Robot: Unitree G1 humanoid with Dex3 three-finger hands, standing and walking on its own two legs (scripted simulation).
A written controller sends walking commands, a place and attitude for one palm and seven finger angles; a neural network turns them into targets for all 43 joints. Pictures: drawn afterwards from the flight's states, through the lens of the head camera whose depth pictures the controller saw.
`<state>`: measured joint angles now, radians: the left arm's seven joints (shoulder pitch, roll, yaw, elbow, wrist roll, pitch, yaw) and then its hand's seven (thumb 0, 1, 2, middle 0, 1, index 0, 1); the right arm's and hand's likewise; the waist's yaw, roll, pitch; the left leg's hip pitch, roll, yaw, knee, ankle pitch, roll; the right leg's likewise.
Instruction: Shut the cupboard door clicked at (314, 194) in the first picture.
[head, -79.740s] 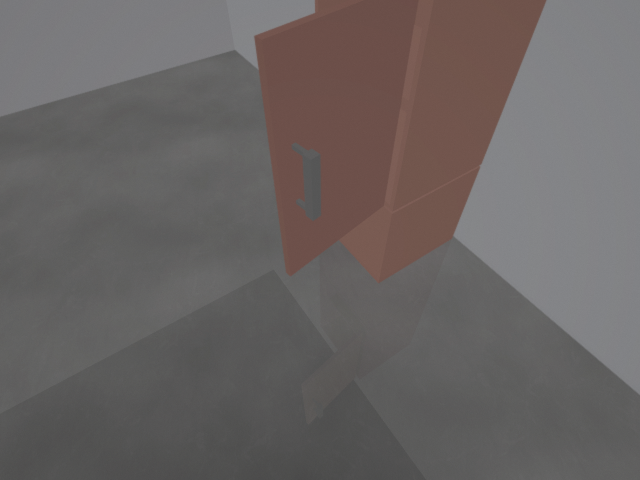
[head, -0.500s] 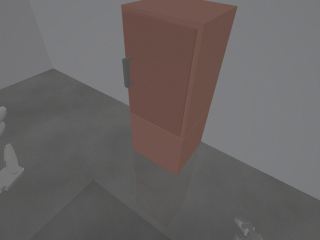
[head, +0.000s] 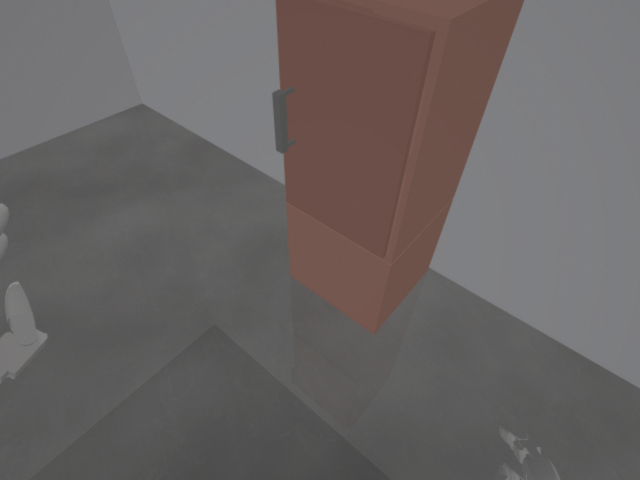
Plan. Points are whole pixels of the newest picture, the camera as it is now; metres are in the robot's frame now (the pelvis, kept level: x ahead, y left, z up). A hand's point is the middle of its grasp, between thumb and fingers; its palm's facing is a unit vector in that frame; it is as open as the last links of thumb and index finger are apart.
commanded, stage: let the arm hang, fingers relaxed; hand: left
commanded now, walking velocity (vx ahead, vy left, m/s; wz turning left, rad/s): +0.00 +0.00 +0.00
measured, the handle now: (286, 120) +0.94 +0.14 -0.03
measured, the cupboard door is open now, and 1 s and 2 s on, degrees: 0 0 0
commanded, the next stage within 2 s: look to check the result in 1.16 s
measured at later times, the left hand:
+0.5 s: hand out of the picture +0.02 +0.23 -0.17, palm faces +0.01 -0.98 -0.19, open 7.0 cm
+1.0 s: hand out of the picture +0.04 +0.23 -0.16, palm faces -0.01 -0.97 -0.25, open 7.4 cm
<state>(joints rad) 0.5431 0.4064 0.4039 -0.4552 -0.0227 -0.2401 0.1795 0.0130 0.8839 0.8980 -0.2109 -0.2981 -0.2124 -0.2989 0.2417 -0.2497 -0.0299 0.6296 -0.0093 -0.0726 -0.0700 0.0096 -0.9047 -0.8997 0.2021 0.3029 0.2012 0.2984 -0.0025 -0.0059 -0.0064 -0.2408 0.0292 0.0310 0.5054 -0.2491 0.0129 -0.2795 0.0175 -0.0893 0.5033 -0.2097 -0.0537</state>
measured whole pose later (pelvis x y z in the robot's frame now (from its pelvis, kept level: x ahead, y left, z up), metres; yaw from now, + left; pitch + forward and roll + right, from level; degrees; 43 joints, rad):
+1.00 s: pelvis +0.01 +0.03 +0.01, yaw -2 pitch -2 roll +0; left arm 0.24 0.22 0.01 1.12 0.01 0.00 0.02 0.00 0.91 0.90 -0.20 -0.30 -0.20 -0.30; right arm 0.27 -0.21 0.00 1.11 -0.02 0.00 -0.02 0.00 -0.91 -0.90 0.20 0.30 0.20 0.30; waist 0.00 0.01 0.02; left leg -0.14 -0.01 0.08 0.39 -0.21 0.03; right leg -0.20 -0.02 -0.04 0.40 -0.17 -0.01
